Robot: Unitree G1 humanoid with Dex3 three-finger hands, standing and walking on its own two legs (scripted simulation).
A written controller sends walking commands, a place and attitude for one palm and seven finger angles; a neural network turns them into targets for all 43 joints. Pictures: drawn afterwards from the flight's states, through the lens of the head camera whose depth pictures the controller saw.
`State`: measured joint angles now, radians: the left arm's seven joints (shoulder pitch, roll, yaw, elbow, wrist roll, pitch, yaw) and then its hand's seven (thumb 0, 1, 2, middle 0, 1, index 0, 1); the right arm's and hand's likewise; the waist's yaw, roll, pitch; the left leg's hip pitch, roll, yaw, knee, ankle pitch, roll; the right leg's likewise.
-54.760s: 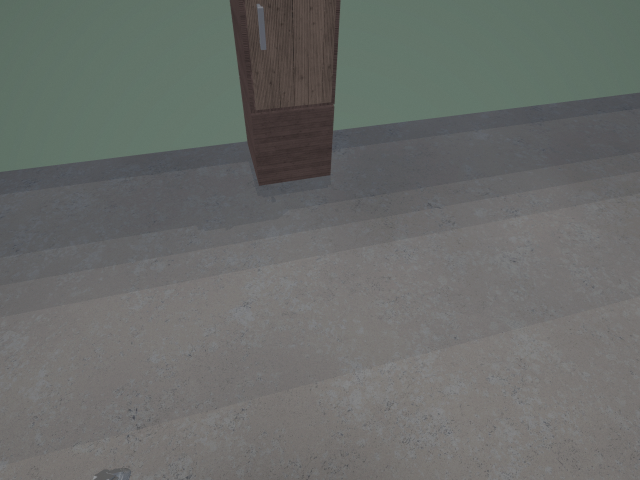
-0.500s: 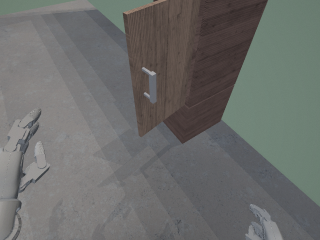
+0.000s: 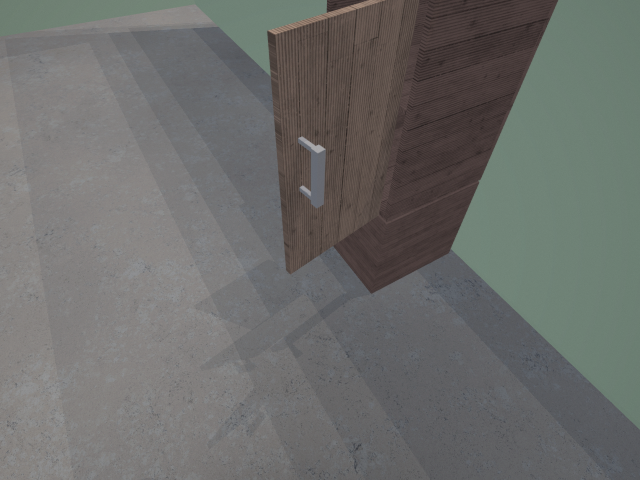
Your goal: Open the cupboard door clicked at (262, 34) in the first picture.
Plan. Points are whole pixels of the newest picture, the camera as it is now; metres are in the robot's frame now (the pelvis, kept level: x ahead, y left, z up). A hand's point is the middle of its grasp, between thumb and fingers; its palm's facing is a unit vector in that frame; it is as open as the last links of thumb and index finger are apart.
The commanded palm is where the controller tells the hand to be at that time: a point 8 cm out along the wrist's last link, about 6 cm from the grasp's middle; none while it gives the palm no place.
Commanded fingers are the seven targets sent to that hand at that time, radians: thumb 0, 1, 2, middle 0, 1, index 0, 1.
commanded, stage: let the arm hang, fingers relaxed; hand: left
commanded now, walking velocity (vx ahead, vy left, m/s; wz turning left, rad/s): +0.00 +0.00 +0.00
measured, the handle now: (310, 173) +0.65 +0.06 -0.01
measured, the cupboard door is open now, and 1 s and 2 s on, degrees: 100 100 100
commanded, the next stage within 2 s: look to check the result in 0.54 s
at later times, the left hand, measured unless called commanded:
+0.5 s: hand out of the picture +0.01 +0.19 -0.17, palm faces +0.01 -0.99 -0.17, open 7.3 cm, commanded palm none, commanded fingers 0.00 0.90 0.90 -0.20 -0.30 -0.20 -0.30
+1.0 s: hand out of the picture +0.03 +0.20 -0.17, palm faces +0.00 -0.98 -0.19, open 7.4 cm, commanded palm none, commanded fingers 0.00 0.90 0.90 -0.20 -0.30 -0.20 -0.30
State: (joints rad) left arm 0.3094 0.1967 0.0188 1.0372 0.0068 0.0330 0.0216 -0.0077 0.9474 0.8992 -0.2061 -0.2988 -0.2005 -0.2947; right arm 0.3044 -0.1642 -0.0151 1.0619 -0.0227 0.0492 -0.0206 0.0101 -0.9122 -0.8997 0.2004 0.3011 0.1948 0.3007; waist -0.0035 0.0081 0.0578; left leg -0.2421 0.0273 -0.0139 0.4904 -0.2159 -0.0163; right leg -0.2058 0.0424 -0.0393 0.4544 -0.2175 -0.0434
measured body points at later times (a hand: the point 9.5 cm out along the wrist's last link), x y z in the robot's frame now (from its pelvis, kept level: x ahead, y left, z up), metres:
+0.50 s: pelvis +0.01 +0.03 +0.00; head +0.02 +0.03 +0.45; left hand +0.01 +0.25 -0.16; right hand -0.01 -0.17 -0.16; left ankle +0.03 +0.13 -0.74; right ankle +0.02 -0.09 -0.74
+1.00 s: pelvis +0.03 +0.03 +0.01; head +0.04 +0.03 +0.46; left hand +0.03 +0.25 -0.16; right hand +0.02 -0.19 -0.16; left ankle +0.03 +0.13 -0.74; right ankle +0.02 -0.09 -0.74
